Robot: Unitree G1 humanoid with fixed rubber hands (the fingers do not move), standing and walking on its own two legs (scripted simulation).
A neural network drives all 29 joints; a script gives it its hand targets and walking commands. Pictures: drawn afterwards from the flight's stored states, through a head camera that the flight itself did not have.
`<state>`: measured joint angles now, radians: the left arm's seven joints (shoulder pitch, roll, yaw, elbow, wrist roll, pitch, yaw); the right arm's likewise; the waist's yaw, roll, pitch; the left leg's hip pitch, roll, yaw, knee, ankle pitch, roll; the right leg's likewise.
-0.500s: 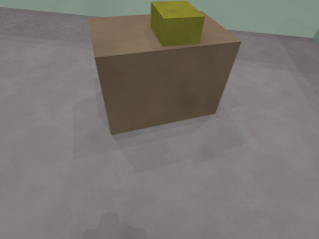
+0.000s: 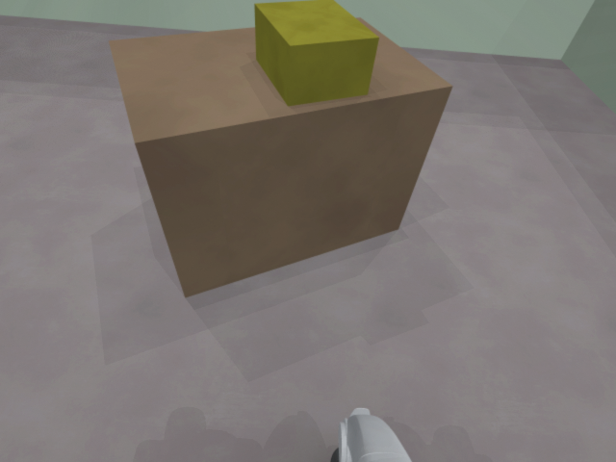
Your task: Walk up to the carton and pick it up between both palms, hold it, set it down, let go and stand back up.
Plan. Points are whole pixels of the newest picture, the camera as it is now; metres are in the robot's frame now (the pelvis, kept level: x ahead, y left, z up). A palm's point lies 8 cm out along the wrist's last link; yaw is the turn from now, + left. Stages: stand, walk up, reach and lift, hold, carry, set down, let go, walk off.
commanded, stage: walk up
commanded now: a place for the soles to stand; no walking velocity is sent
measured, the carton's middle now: (311, 49) +1.19 -0.08 +0.00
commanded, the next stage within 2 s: none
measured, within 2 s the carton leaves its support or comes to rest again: neither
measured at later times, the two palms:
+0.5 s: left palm (134, 407) +0.24 +0.23 -0.13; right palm (432, 297) +0.41 -0.26 -0.11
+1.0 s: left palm (158, 240) +0.57 +0.27 -0.13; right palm (414, 292) +0.41 -0.22 -0.10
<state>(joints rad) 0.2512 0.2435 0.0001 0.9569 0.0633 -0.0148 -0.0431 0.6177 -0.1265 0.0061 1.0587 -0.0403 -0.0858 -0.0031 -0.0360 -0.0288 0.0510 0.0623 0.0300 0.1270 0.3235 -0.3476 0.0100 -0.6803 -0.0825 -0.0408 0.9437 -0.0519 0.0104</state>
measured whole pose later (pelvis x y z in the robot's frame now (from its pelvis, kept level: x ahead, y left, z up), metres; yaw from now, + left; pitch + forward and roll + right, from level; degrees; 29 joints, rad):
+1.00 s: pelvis +0.50 +0.01 +0.01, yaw +3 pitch -3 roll -1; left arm 0.26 0.28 0.03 0.85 0.06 0.01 -0.04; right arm 0.63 -0.16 -0.01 0.88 -0.03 -0.07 -0.01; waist -0.04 -0.08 0.06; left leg -0.08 0.03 0.05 0.39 -0.26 0.01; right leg -0.59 -0.08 0.01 1.05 -0.12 0.03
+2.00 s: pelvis +0.70 -0.08 +0.00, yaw +3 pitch -2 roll -1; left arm 0.33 0.20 -0.05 0.93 0.02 0.00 0.03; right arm 0.19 -0.20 0.04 1.04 0.01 0.01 -0.03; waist 0.01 -0.01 0.02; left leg -0.24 -0.04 0.09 0.49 -0.22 0.09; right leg -0.18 -0.01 -0.16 0.48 -0.27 -0.04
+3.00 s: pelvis +0.72 -0.10 +0.00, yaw +3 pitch -1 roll +0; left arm 0.29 0.18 -0.06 1.08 0.01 -0.03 0.03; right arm 0.27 -0.20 0.06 1.16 -0.01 -0.01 -0.03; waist -0.01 0.00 0.04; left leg -0.21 -0.02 0.08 0.43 -0.20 0.05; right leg -0.14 0.01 -0.17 0.41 -0.25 -0.06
